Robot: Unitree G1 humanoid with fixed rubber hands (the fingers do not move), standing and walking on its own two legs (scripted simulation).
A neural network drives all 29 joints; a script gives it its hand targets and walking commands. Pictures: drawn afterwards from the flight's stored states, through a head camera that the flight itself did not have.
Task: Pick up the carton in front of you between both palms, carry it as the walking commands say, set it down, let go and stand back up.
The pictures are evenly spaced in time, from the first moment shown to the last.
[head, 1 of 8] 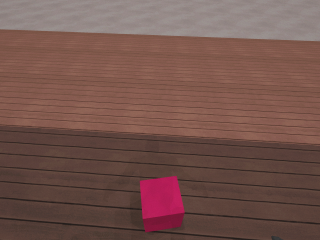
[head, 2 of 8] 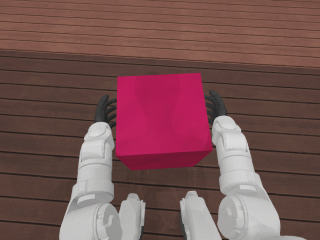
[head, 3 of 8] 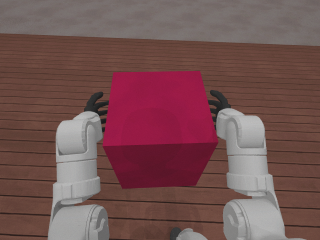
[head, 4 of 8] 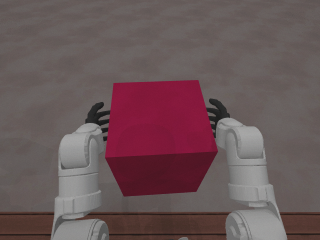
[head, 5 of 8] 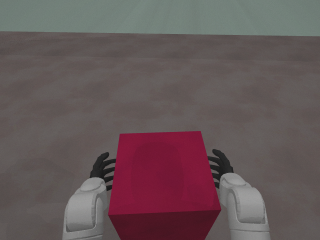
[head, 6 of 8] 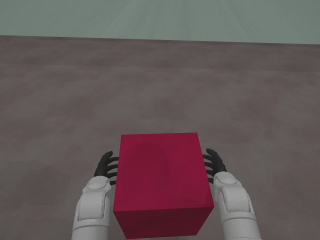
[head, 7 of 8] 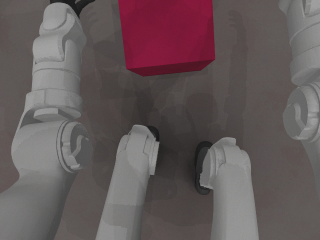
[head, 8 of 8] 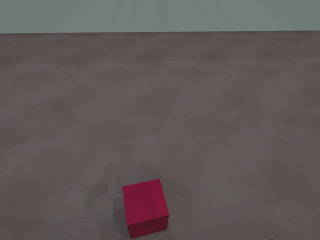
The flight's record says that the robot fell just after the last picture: no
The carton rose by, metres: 0.68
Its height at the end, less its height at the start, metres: -0.42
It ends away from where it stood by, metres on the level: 6.10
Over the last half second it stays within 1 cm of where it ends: yes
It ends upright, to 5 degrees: yes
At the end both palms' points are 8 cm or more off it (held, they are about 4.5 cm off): yes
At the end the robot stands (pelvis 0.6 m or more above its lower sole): yes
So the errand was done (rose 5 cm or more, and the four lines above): yes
